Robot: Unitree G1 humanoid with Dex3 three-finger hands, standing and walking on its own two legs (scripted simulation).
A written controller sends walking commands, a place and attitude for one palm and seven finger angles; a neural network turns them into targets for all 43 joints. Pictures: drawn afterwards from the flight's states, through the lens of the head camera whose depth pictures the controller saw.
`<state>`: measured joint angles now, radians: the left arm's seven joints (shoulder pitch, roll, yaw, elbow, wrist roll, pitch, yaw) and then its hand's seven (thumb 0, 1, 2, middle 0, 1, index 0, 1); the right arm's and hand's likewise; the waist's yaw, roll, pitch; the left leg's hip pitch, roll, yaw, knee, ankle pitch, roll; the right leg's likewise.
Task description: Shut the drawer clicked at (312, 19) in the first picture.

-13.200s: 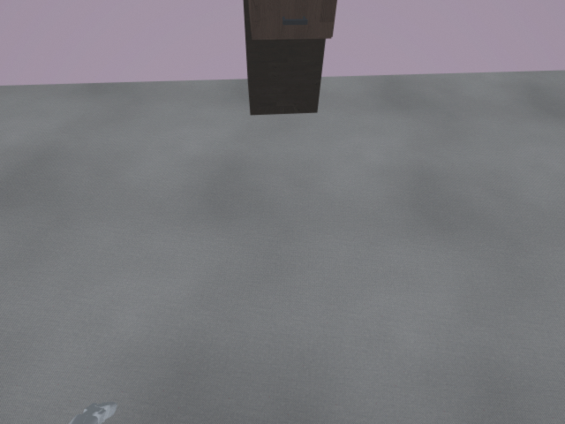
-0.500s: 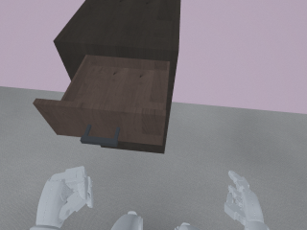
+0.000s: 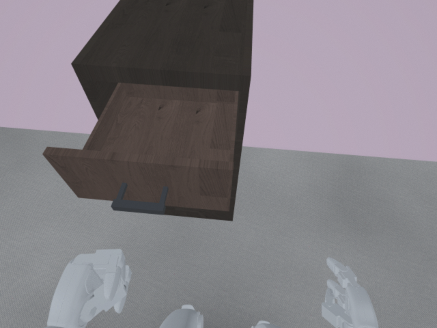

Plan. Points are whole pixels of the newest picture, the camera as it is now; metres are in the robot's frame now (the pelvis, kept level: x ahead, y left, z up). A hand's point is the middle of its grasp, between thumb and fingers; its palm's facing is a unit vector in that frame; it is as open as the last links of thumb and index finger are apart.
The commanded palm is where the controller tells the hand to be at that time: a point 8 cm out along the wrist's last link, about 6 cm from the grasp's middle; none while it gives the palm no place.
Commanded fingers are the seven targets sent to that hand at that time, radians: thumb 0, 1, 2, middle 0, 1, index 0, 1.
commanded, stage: raise the hand and make a fist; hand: left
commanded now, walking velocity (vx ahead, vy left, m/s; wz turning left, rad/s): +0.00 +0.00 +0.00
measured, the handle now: (141, 198) +0.38 +0.19 -0.04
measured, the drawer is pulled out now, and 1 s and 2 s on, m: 0.24 0.24 0.24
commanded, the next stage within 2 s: bring the fist close to the handle in 0.14 s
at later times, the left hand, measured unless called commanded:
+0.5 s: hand (129, 274) +0.21 +0.16 +0.03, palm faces -0.03 -1.00 -0.06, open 3.3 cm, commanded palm +0.18 +0.22 +0.03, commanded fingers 0.00 0.90 0.90 -1.40 -1.60 -1.40 -1.60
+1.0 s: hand (142, 257) +0.25 +0.16 -0.02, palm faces -0.07 -1.00 -0.06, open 3.3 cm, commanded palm +0.23 +0.22 -0.02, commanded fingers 0.00 0.90 0.90 -1.40 -1.60 -1.40 -1.60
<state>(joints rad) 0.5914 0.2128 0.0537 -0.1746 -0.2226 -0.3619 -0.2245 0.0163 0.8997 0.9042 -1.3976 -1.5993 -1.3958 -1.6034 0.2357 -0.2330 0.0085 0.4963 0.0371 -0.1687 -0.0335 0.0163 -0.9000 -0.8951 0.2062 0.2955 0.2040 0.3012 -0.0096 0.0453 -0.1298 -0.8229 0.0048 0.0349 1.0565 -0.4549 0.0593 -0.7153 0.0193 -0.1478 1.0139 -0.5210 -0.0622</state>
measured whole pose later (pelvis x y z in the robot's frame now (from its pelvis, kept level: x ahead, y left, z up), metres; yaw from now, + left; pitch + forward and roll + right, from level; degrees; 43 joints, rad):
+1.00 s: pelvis -0.01 -0.02 -0.05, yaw -1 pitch +20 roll -2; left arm 0.25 0.24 0.15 0.15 -0.25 -0.47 -0.27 0.02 0.90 0.90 -1.40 -1.60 -1.40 -1.60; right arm 0.18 -0.24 0.01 0.56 0.02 -0.16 -0.02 0.01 -0.90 -0.90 0.21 0.30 0.20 0.30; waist -0.02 0.04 -0.16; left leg -1.11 0.03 0.03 1.28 -0.53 0.04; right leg -1.01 0.03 -0.16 1.25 -0.60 -0.10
